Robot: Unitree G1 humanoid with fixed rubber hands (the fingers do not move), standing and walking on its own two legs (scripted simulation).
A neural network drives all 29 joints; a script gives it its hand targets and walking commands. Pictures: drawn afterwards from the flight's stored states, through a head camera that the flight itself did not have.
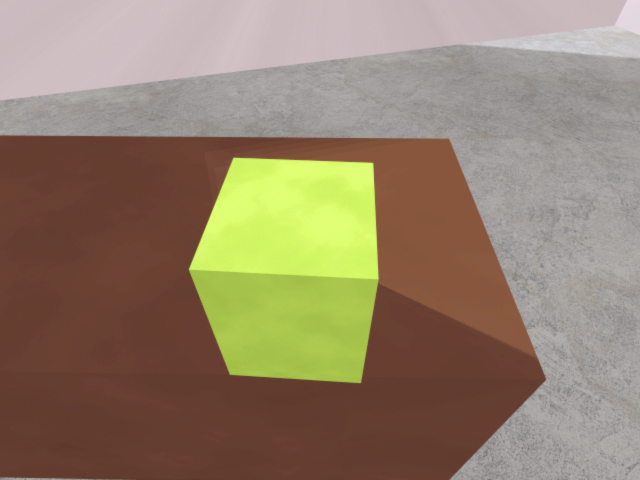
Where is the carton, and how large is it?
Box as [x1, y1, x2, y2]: [189, 158, 378, 382]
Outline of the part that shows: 233,158 189,268 229,373 241,375 360,382 378,279 372,163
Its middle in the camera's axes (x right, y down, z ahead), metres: -0.03 +0.04 +0.56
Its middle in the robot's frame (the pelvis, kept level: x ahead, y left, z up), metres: +0.41 +0.03 +0.04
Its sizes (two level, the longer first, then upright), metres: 0.210 0.200 0.250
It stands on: a pedestal, 0.68 m high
